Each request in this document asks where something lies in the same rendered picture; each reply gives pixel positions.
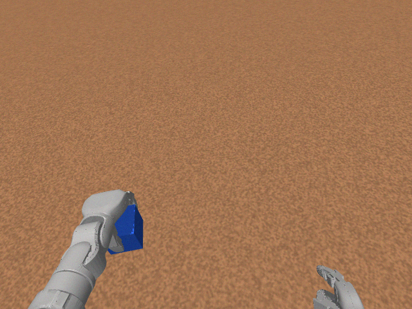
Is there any left robot arm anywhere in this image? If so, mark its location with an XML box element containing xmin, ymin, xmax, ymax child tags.
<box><xmin>28</xmin><ymin>212</ymin><xmax>115</xmax><ymax>309</ymax></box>

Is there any left robot hand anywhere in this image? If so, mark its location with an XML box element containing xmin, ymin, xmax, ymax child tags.
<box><xmin>82</xmin><ymin>189</ymin><xmax>138</xmax><ymax>252</ymax></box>

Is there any right robot hand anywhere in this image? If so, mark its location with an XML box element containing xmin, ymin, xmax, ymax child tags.
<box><xmin>313</xmin><ymin>265</ymin><xmax>364</xmax><ymax>309</ymax></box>

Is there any cube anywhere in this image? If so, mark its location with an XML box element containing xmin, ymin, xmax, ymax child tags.
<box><xmin>108</xmin><ymin>204</ymin><xmax>143</xmax><ymax>255</ymax></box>

